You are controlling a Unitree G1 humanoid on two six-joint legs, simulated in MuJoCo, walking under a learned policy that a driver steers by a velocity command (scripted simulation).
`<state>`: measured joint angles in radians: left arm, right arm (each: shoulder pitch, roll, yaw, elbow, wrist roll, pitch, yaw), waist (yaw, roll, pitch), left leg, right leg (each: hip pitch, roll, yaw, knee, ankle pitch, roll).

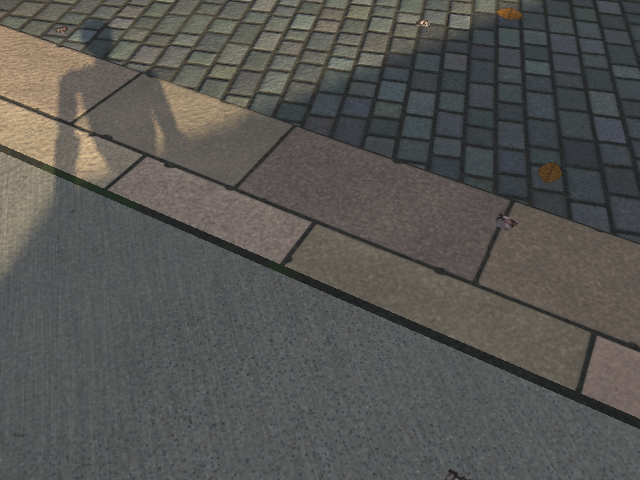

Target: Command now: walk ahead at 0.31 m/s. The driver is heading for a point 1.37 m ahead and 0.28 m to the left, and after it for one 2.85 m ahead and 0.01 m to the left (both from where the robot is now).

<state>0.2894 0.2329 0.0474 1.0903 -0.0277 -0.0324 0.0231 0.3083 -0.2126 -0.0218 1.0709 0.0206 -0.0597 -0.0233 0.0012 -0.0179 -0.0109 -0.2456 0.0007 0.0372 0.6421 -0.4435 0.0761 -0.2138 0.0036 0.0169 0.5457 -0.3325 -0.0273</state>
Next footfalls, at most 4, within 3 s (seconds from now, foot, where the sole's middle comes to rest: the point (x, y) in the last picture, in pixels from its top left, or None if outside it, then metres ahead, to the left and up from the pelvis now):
0.48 right None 0.39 -0.12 -0.77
0.92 left None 0.51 0.10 -0.77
1.36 right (406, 424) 0.67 -0.18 -0.77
1.92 left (308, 311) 0.97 0.05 -0.77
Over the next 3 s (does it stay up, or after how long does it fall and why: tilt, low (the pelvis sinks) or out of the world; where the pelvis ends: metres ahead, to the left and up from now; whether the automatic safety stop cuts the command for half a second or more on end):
stays up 1.30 0.18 0.00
